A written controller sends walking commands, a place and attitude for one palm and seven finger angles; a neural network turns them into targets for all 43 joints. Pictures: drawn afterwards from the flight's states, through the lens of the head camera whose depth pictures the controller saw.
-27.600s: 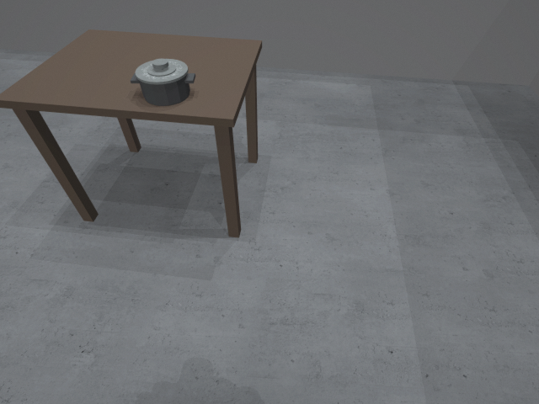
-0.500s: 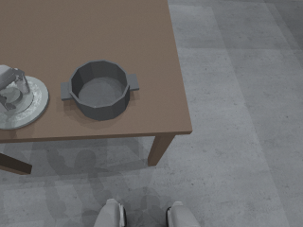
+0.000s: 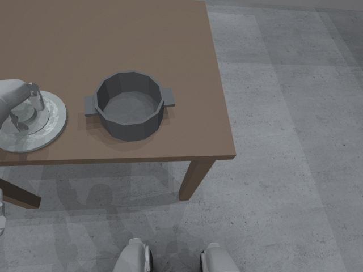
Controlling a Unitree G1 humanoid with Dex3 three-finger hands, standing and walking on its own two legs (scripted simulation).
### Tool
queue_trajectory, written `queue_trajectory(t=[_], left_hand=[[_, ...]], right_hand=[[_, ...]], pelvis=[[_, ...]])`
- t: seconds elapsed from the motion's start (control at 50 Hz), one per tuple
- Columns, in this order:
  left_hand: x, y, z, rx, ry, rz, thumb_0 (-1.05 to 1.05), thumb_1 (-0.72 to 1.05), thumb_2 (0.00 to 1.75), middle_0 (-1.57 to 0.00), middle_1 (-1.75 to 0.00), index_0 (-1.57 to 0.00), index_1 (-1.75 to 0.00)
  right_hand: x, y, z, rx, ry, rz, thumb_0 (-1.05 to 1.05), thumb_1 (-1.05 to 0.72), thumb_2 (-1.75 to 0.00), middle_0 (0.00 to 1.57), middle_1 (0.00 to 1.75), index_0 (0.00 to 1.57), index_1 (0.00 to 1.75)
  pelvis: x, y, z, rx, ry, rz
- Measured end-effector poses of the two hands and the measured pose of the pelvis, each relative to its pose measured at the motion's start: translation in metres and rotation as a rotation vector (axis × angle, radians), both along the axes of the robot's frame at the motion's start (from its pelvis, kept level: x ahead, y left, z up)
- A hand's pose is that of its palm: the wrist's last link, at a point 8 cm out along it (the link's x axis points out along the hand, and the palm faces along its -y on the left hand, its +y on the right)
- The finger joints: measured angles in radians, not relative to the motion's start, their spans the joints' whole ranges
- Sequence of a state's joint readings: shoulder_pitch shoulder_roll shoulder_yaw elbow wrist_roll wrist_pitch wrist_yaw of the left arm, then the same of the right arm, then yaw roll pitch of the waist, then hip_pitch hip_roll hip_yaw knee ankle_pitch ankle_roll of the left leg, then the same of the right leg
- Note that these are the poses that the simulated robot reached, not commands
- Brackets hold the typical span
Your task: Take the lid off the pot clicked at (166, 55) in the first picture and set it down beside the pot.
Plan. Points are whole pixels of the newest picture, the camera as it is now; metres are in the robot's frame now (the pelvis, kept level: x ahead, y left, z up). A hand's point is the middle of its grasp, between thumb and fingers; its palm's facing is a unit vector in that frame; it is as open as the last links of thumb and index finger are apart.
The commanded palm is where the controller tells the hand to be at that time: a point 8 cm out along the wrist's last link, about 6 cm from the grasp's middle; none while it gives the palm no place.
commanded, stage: open the fingers wide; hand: left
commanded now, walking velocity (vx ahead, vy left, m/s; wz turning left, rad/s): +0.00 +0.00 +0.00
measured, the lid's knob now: (23, 113) +0.47 +0.34 -0.01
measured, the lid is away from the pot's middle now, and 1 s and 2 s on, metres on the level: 0.24 0.24 0.24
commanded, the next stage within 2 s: raise the empty hand in 0.52 s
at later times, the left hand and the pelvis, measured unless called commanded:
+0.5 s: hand (14, 118) +0.44 +0.34 +0.01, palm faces -0.46 -0.08 -0.88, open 10.9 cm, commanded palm +0.48 +0.33 +0.07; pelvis +0.00 +0.01 +0.00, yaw +0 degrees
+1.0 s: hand (4, 107) +0.44 +0.34 +0.05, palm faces -0.43 -0.08 -0.90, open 11.0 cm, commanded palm +0.47 +0.34 +0.11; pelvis +0.01 +0.01 +0.01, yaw +0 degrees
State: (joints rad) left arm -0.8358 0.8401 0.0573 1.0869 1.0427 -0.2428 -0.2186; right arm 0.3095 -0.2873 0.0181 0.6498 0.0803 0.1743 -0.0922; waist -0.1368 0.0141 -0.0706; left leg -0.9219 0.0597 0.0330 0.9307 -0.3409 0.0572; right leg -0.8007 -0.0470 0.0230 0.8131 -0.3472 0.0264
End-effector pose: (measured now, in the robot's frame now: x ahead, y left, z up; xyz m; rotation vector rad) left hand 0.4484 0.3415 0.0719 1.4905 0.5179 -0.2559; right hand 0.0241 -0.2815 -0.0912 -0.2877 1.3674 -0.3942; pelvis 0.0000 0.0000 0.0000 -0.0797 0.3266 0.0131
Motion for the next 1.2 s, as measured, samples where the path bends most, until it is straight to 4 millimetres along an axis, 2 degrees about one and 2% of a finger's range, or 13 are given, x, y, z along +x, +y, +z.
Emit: queue_trajectory(t=[0.22, 0.42, 0.68, 0.8, 1.2], left_hand=[[0.000, 0.002, 0.000, 0.002, 0.002, -0.012, 0.00, 0.16, 0.64, -0.43, -0.95, -0.43, -0.96], [0.001, 0.003, -0.002, -0.002, -0.007, -0.008, 0.00, 0.06, 0.57, -0.35, -0.93, -0.35, -0.93], [0.002, 0.003, -0.002, -0.003, -0.011, -0.012, 0.00, 0.04, 0.57, -0.34, -0.91, -0.33, -0.91], [0.002, 0.004, 0.015, -0.007, -0.062, -0.017, 0.00, 0.03, 0.58, -0.34, -0.91, -0.33, -0.91], [0.001, 0.004, 0.058, -0.002, -0.056, 0.002, 0.00, 0.03, 0.58, -0.34, -0.91, -0.34, -0.90]], right_hand=[[-0.008, 0.006, 0.001, 0.002, 0.036, -0.010, 0.01, -0.90, -0.90, 0.20, 0.30, 0.21, 0.30], [-0.001, 0.012, 0.003, 0.011, 0.006, -0.009, 0.01, -0.90, -0.90, 0.20, 0.30, 0.21, 0.30], [0.004, 0.014, 0.004, 0.009, 0.007, 0.002, 0.01, -0.90, -0.90, 0.20, 0.30, 0.21, 0.30], [0.006, 0.015, 0.006, 0.012, -0.001, -0.009, 0.01, -0.90, -0.90, 0.20, 0.30, 0.21, 0.30], [0.017, 0.011, 0.017, 0.025, -0.053, -0.002, 0.01, -0.90, -0.90, 0.20, 0.30, 0.21, 0.30]], pelvis=[[0.002, 0.006, 0.002, -0.005, 0.001, 0.002], [0.003, 0.009, 0.003, -0.005, -0.004, 0.001], [0.005, 0.012, 0.004, -0.006, -0.005, 0.004], [0.008, 0.013, 0.008, -0.005, -0.018, 0.006], [0.015, 0.008, 0.021, 0.011, -0.071, 0.010]])
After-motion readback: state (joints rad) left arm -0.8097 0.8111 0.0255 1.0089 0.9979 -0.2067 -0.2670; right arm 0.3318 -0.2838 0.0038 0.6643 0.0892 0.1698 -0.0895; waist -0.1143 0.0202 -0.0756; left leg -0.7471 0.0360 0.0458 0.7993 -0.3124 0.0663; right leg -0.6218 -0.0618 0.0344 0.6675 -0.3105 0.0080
